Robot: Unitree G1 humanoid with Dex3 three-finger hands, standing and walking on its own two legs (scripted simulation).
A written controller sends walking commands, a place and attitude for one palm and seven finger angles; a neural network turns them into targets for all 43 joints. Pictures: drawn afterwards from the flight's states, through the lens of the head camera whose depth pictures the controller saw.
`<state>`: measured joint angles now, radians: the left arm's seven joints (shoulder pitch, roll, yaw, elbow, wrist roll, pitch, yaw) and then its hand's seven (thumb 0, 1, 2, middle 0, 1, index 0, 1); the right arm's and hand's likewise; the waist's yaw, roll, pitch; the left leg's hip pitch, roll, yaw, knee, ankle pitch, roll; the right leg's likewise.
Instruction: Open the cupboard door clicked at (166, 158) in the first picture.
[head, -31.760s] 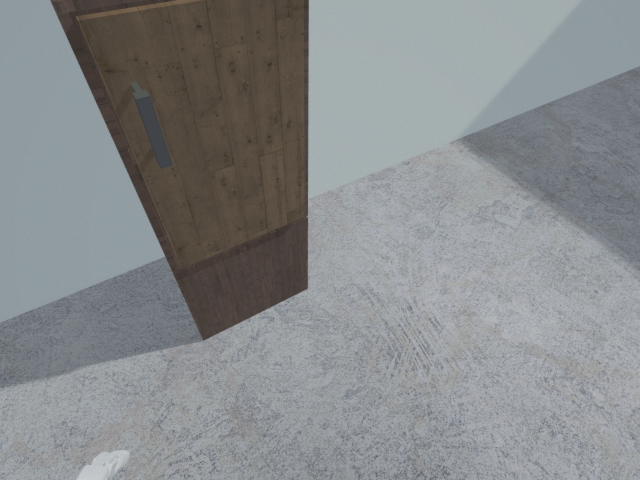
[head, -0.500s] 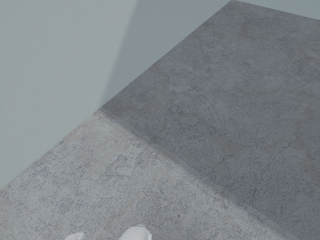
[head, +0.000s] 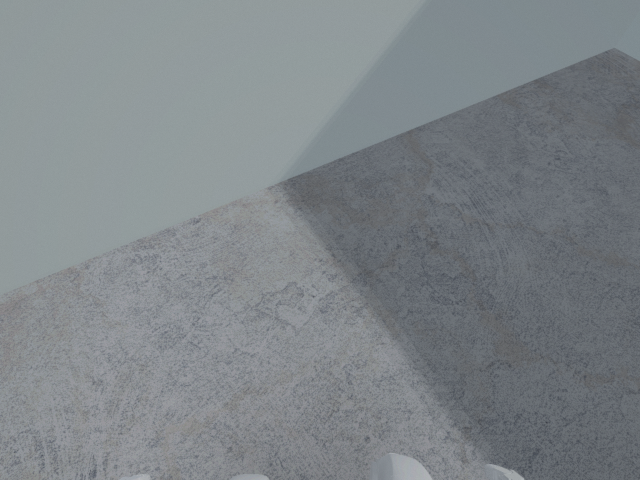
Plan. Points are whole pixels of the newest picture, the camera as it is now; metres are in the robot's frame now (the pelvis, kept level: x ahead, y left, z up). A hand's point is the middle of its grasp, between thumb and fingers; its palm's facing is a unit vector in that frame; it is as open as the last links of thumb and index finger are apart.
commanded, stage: turn to face it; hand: left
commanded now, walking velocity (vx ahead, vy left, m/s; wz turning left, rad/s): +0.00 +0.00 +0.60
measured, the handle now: out of the picture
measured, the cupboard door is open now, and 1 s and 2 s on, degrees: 48 48 48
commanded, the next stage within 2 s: none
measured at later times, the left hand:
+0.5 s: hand out of the picture +0.03 +0.15 -0.15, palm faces +0.31 -0.91 -0.25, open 7.3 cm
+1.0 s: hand out of the picture -0.01 +0.18 -0.15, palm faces +0.57 -0.77 -0.29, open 7.4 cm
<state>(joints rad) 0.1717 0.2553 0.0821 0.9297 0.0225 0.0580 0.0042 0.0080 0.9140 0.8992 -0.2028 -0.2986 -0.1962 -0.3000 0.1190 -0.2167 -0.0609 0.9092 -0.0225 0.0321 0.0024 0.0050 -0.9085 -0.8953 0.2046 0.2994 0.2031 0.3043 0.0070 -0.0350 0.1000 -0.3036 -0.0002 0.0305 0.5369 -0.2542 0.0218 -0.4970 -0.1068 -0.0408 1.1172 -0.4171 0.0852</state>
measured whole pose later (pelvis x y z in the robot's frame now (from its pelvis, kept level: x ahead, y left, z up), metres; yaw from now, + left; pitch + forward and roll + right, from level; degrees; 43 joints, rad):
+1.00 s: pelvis +0.02 -0.06 +0.00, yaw +36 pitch +2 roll +1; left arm 0.14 0.23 0.07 0.87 0.01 0.03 0.00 0.01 0.91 0.90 -0.20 -0.30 -0.20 -0.30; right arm 0.17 -0.22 -0.07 0.93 -0.02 0.06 0.01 0.01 -0.91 -0.90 0.21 0.30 0.21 0.30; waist -0.02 0.02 0.09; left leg -0.35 -0.02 -0.09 0.55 -0.23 -0.03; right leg -0.33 -0.05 -0.02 0.66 -0.35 0.07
